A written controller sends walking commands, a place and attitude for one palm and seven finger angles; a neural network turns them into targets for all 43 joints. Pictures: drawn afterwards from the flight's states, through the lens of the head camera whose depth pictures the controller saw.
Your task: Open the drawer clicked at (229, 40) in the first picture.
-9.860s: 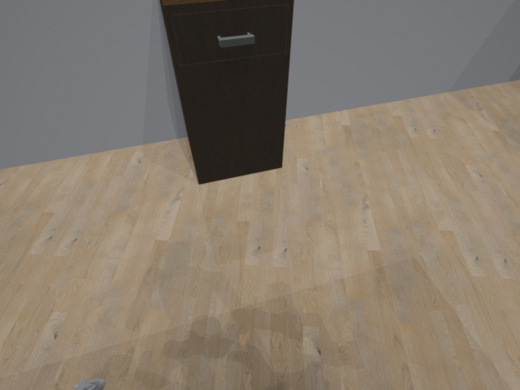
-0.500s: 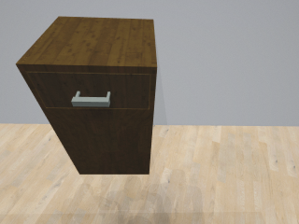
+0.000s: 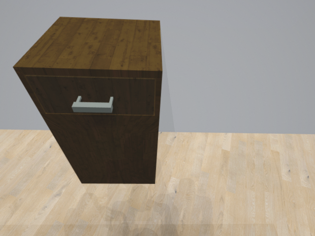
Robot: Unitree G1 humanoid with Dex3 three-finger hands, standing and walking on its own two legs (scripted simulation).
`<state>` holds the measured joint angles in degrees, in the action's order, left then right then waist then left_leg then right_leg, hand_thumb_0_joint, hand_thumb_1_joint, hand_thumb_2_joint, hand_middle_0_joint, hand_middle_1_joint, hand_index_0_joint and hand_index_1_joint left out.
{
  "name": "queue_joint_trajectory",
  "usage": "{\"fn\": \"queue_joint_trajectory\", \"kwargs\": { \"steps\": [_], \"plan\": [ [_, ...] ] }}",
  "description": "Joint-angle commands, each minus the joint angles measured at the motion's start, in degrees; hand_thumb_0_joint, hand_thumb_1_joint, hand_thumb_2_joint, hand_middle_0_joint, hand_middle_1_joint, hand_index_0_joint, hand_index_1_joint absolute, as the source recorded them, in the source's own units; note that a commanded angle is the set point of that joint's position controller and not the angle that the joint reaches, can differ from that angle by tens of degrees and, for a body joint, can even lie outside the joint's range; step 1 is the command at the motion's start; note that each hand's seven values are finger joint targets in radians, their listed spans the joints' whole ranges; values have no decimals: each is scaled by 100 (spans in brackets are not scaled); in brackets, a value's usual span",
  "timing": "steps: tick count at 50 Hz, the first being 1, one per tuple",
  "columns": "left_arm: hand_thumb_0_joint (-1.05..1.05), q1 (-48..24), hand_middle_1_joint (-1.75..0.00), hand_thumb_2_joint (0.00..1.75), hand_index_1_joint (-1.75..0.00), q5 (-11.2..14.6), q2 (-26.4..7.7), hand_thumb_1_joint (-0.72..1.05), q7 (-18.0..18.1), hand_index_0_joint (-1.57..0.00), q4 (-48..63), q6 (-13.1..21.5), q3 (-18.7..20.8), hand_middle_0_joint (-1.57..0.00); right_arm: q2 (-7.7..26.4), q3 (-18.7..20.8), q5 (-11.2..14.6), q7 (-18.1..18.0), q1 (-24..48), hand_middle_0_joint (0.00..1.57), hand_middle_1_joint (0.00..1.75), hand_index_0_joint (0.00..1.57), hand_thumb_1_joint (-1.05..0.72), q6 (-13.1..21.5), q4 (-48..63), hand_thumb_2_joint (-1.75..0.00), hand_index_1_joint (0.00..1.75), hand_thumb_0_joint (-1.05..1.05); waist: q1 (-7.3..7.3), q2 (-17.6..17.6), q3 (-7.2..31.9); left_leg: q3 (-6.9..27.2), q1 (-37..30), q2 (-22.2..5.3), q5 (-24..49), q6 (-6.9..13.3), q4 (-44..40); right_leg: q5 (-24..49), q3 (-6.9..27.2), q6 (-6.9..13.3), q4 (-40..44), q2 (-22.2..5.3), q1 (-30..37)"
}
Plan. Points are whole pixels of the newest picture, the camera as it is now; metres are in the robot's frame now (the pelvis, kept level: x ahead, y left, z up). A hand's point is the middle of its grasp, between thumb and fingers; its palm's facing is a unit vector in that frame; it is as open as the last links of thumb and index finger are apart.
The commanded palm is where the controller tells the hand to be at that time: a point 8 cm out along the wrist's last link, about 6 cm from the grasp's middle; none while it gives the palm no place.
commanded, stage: look again from close up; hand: left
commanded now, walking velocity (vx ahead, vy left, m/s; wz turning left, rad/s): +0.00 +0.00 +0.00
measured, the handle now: (94, 103) +0.55 +0.27 -0.01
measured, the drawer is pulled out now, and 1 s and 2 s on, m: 0.00 0.00 0.00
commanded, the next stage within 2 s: shuffle to correct the standing spot in 0.18 s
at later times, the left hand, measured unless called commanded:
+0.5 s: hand out of the picture -0.02 +0.15 -0.19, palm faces +0.14 -0.98 -0.13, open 7.4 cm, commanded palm none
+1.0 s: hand out of the picture +0.03 +0.18 -0.18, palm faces +0.08 -0.98 -0.18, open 7.3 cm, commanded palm none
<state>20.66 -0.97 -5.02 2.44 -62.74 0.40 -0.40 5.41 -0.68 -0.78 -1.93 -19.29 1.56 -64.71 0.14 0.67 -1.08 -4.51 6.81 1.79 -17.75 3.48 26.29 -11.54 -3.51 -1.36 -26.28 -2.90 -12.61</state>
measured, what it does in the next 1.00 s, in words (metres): stands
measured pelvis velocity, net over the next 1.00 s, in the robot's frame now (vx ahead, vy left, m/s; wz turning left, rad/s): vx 0.04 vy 0.02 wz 0.04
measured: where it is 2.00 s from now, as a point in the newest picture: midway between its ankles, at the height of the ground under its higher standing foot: outside the picture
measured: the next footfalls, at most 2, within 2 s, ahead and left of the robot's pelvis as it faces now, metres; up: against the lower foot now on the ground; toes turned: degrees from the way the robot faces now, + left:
none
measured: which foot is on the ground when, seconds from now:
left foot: down 0.00-1.00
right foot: down 0.00-1.00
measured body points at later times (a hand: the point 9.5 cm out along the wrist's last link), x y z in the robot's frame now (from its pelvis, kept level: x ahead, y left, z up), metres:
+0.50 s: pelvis +0.01 +0.00 -0.01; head +0.01 +0.02 +0.44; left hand -0.03 +0.20 -0.17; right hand -0.02 -0.21 -0.16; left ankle -0.03 +0.08 -0.74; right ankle +0.03 -0.14 -0.74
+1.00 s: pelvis +0.04 +0.02 +0.00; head +0.05 +0.02 +0.45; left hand +0.03 +0.23 -0.16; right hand +0.02 -0.18 -0.16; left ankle -0.03 +0.08 -0.74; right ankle +0.05 -0.12 -0.74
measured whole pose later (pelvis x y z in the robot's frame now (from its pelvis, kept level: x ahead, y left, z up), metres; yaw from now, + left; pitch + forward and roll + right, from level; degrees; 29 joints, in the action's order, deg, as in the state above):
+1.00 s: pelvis +0.04 +0.02 +0.00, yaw +2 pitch -2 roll -1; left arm 17.6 -0.7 -7.2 2.7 -62.7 0.0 0.6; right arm 4.7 -0.9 -1.0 -2.5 -18.6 1.8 -65.6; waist 0.0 -0.2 -2.1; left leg -4.7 3.8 3.0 -20.0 4.6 25.0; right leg -14.3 -2.8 -1.8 -27.6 -2.8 -11.6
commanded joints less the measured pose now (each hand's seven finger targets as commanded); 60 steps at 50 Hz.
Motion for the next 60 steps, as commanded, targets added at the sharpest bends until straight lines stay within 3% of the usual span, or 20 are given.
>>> {"fn": "queue_joint_trajectory", "kwargs": {
  "steps": [1, 14, 17, 20, 22, 23, 24, 25, 26, 27, 28, 30, 32, 33, 37, 39, 40, 42, 47, 60],
  "plan": [
    [0, 485, -30, 90, -30, 15, -355, 90, 30, -20, 124, 68, 75, -20, 509, 57, 26, -45, -470, 20, 30, 20, -90, 60, 42, -90, 30, 0, 24, -64, -515, 674, 794, -760, 795, -57, -800, 743, 422, 303, 275, -340, 317],
    [0, 442, -30, 90, -30, 21, -379, 90, 24, -20, 109, 71, 66, -20, 503, 49, 24, -36, -494, 20, 30, 20, -90, 34, -7, -90, 30, 0, 16, 37, -601, 676, 816, -754, 606, -92, -854, 581, 424, 301, 392, -330, 289],
    [0, 471, -30, 90, -30, -19, -527, 90, 11, -20, 194, 49, 163, -20, 628, 82, 9, 1, -501, 20, 30, 20, -90, -31, 44, -90, 30, 0, 64, 49, -599, 672, 1087, -648, -223, -34, -679, -350, 431, 378, 272, -398, 315],
    [0, 588, -30, 90, -30, -35, -740, 90, -13, -20, 285, 21, 323, -20, 595, 115, -27, 43, -412, 20, 30, 20, -90, -120, 250, -90, 30, 0, 168, 371, -787, 510, 1814, -349, -814, -28, -93, -1556, 933, 596, 576, -763, 351],
    [0, 803, -30, 90, -30, -31, -949, 90, 21, -20, 297, 17, 431, -20, 531, 137, -36, 59, -409, 20, 30, 20, -90, -157, 364, -90, 30, 0, 212, 913, -591, 151, 1979, -122, -751, -119, 926, -2337, 1715, 922, 1177, -1372, 457],
    [0, 734, -30, 90, -30, -29, -985, 90, 46, -20, 347, 11, 470, -20, 464, 138, -40, 63, -393, 20, 30, 20, -90, -160, 402, -90, 30, 0, 177, 1099, -565, 158, 1790, -219, -603, -129, 1142, -2360, 1885, 1039, 1386, -1590, 165],
    [0, 527, -30, 90, -30, -41, -926, 90, 53, -20, 399, 14, 468, -20, 393, 135, -38, 72, -434, 20, 30, 20, -90, -144, 393, -90, 30, 0, 64, 1007, -606, 213, 1381, -316, -484, -132, 871, -1977, 1653, 1028, 1317, -1546, -234],
    [0, 253, -30, 90, -30, -38, -823, 90, 49, -20, 478, 9, 446, -20, 314, 112, -24, 83, -697, 20, 30, 20, -90, -109, 304, -90, 30, 0, -137, 727, -515, 267, 711, -368, -186, -119, 84, -1478, 1135, 881, 939, -1291, -611],
    [0, 114, -30, 90, -30, -21, -623, 90, 18, -20, 510, 0, 386, -20, 362, 100, -19, 87, -931, 20, 30, 20, -90, -50, 161, -90, 30, 0, -194, 48, -472, 559, 328, -522, 367, -89, -385, -941, 482, 634, 215, -727, -769],
    [0, 122, -30, 90, -30, -21, -362, 90, -4, -20, 558, -32, 302, -20, 661, 159, -40, 62, -1142, 20, 30, 20, -90, 13, 81, -90, 30, 0, -217, -1225, -476, 1490, 234, -1231, 1045, 87, -825, -812, -111, 316, -700, -175, -994],
    [0, -19, -30, 90, -30, -29, -286, 90, 16, -20, 595, -29, 244, -20, 765, 158, -38, -26, -1221, 20, 30, 20, -90, 30, 26, -90, 30, 0, -251, -1607, -727, 2065, 59, -1664, 2371, 271, -1152, -1281, -229, 203, -1297, 45, -1375],
    [0, 81, -30, 90, -30, -1, -263, 90, 13, -20, 470, 6, 208, -20, 645, 81, -43, -124, -987, 20, 30, 20, -90, 72, 70, -90, 30, 0, -83, -848, -516, 1796, -250, -1763, 4262, 721, -790, -1576, 160, 246, -1804, -120, -1356],
    [0, 82, -30, 90, -30, 23, -221, 90, -28, -20, 381, 27, 194, -20, 663, 71, -34, -135, -746, 20, 30, 20, -90, 101, 143, -90, 30, 0, -14, -477, -352, 1265, -290, -1568, 4881, 695, -600, -1305, 143, 198, -1388, -157, -947],
    [0, 55, -30, 90, -30, 35, -196, 90, -35, -20, 360, 23, 192, -20, 701, 73, -29, -142, -686, 20, 30, 20, -90, 107, 157, -90, 30, 0, -6, -514, -284, 1135, -326, -1449, 4924, 621, -592, -1113, 95, 163, -1074, -145, -755],
    [0, 222, -30, 90, -30, 48, -343, 90, -21, -20, 217, 42, 183, -20, 625, 74, 22, -153, -566, 20, 30, 20, -90, 99, 122, -90, 30, 0, 95, -377, -241, 883, 88, -1078, 3767, 189, -445, 337, 210, 201, 87, -164, 235],
    [0, 327, -30, 90, -30, 45, -449, 90, -10, -20, 112, 48, 159, -20, 534, 63, 29, -130, -558, 20, 30, 20, -90, 110, 85, -90, 30, 0, 90, -288, -357, 747, 531, -817, 2587, -2, -570, 1116, 387, 315, 65, -380, 632],
    [0, 253, -30, 90, -30, 41, -478, 90, -19, -20, 90, 37, 153, -20, 546, 78, 29, -117, -520, 20, 30, 20, -90, 76, 68, -90, 30, 0, 60, -21, -457, 727, 663, -788, 1996, -29, -656, 1085, 405, 325, -21, -360, 616],
    [0, 207, -30, 90, -30, 36, -417, 90, -5, -20, 115, 20, 135, -20, 590, 96, 20, -99, -531, 20, 30, 20, -90, 46, 41, -90, 30, 0, 39, 404, -521, 726, 638, -799, 1819, -11, -686, 1153, 366, 321, -71, -306, 522],
    [0, 189, -30, 90, -30, 37, -415, 90, 24, -20, 137, 12, 112, -20, 529, 69, 17, -100, -544, 20, 30, 20, -90, 72, -67, -90, 30, 0, 23, -37, -432, 656, 333, -809, 2238, -14, -702, 1067, 378, 294, -27, -269, 411],
    [0, 281, -30, 90, -30, 40, -371, 90, 23, -20, -4, 18, 87, -20, 498, 25, 22, -139, -578, 20, 30, 20, -90, 76, -170, -90, 30, 0, 9, -123, -438, 596, 175, -816, 2349, -34, -711, 1115, 370, 313, 64, -266, 410]
  ]
}}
